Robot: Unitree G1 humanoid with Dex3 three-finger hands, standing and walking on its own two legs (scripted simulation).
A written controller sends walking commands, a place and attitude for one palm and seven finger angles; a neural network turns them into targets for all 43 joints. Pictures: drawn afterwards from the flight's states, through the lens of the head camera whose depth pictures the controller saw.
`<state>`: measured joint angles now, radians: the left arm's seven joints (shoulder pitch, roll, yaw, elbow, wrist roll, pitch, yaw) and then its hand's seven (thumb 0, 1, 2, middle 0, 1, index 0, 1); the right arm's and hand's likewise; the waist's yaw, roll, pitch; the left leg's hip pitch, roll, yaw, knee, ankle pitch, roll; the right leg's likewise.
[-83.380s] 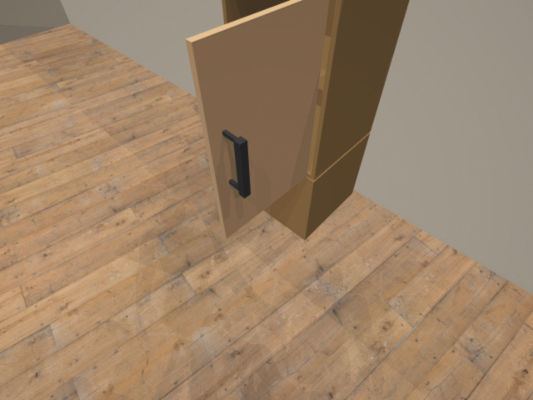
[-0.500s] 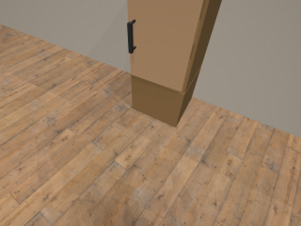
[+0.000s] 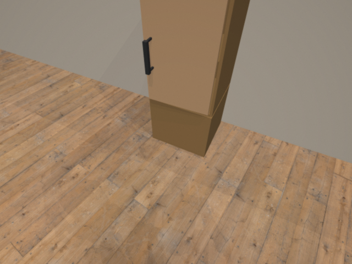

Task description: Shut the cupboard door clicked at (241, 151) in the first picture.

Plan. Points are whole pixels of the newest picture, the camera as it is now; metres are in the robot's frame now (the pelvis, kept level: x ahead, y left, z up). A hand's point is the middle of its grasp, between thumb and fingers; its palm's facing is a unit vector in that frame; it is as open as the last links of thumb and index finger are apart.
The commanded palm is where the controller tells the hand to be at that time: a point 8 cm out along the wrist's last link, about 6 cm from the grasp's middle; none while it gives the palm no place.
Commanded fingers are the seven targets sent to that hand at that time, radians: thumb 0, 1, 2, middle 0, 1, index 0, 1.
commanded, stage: let the arm hang, fingers relaxed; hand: left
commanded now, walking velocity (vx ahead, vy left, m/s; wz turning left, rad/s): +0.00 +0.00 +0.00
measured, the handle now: (148, 56) +1.05 +0.19 -0.05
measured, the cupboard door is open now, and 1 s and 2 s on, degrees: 3 3 3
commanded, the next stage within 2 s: look to check the result in 0.06 s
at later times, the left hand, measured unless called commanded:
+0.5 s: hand out of the picture +0.05 +0.21 -0.17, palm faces +0.01 -0.96 -0.28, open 7.4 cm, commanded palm none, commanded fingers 0.00 0.90 0.90 -0.20 -0.30 -0.20 -0.30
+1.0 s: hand out of the picture +0.06 +0.20 -0.18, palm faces +0.10 -0.96 -0.27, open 7.4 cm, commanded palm none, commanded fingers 0.00 0.90 0.90 -0.20 -0.30 -0.20 -0.30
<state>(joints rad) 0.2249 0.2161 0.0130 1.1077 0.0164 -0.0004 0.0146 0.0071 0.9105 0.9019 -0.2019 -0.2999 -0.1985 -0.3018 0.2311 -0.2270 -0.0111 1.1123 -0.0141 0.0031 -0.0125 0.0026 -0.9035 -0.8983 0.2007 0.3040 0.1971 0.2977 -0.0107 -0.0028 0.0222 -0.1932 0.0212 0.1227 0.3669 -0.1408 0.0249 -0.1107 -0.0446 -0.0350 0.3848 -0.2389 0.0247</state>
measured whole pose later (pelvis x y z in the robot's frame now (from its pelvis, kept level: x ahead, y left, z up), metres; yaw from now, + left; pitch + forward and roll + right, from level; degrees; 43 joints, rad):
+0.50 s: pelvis +0.02 -0.01 +0.00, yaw +0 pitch -2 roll +0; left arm 0.21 0.26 0.02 1.14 0.01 -0.01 0.01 0.01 0.91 0.90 -0.20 -0.30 -0.20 -0.30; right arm 0.16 -0.27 -0.01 1.12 -0.01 0.00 -0.01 0.00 -0.90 -0.90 0.20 0.30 0.20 0.30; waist 0.00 0.00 0.04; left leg -0.16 0.03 0.11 0.34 -0.15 0.01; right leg -0.06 -0.03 -0.05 0.33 -0.24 0.01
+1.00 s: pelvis +0.03 -0.02 -0.01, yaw +5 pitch -1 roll +0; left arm 0.19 0.23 0.04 1.06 0.01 0.01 0.03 0.01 0.91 0.90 -0.20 -0.30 -0.20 -0.30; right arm 0.19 -0.25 -0.02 1.08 -0.01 0.04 -0.01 0.00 -0.90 -0.90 0.20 0.30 0.20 0.30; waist -0.02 0.01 0.07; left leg -0.26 0.02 0.04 0.53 -0.24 -0.01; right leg -0.09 -0.04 -0.13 0.46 -0.34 0.00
